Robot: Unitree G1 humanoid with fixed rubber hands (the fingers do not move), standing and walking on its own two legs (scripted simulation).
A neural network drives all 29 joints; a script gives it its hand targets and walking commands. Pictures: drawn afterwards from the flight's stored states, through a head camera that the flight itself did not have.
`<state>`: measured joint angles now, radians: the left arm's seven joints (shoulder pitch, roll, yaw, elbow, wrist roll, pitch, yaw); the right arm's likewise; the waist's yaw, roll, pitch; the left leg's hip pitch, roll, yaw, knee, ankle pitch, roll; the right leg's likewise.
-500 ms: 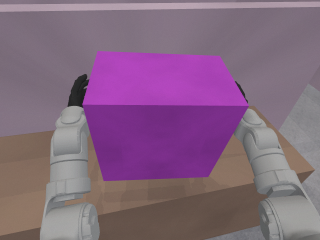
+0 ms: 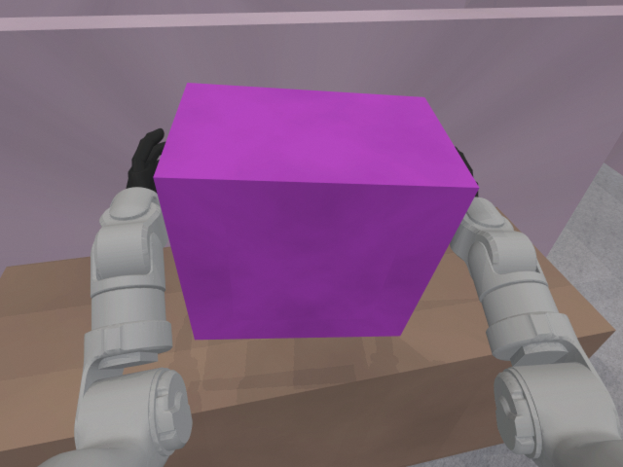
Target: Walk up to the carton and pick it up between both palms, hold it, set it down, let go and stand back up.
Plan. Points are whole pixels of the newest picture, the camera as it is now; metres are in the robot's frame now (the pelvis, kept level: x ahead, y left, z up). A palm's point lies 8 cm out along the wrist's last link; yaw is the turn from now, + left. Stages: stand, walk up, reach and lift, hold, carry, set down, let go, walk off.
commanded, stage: reach and lift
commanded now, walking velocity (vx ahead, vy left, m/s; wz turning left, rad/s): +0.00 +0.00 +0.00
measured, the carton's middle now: (305, 223) +0.38 +0.01 +0.15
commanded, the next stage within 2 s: hold in 0.26 s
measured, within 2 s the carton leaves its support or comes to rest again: neither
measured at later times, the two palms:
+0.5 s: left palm (142, 188) +0.36 +0.20 +0.23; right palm (465, 189) +0.36 -0.19 +0.21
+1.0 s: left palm (137, 181) +0.37 +0.20 +0.23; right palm (463, 185) +0.36 -0.19 +0.22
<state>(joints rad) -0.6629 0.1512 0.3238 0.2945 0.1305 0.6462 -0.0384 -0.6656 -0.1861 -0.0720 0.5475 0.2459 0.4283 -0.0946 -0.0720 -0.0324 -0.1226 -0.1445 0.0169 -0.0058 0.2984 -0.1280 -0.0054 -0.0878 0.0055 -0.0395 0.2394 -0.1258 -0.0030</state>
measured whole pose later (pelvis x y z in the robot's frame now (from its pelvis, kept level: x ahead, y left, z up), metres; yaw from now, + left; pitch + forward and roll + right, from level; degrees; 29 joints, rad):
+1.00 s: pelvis +0.00 +0.00 +0.00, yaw +0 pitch -2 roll -1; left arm -0.69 0.16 0.33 0.24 0.15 0.75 -0.04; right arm -0.73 -0.23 -0.04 0.55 0.31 0.50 -0.11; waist -0.07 -0.03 -0.15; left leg -0.14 0.02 0.00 0.31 -0.14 0.00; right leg -0.08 0.01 -0.03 0.23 -0.12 0.00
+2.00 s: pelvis +0.00 +0.00 +0.00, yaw +0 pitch -2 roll -1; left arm -0.68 0.15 0.32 0.22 0.15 0.76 -0.04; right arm -0.72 -0.23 -0.04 0.54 0.31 0.50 -0.11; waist -0.07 -0.03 -0.14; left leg -0.14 0.02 0.00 0.31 -0.14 -0.01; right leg -0.08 0.01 -0.03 0.23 -0.12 0.00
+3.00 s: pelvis +0.00 +0.00 +0.00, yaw +0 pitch -2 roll -1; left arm -0.67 0.15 0.32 0.21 0.15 0.76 -0.04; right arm -0.72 -0.23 -0.04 0.54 0.31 0.50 -0.11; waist -0.07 -0.03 -0.14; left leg -0.14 0.02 0.00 0.31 -0.14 -0.01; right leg -0.08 0.01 -0.03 0.23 -0.12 0.00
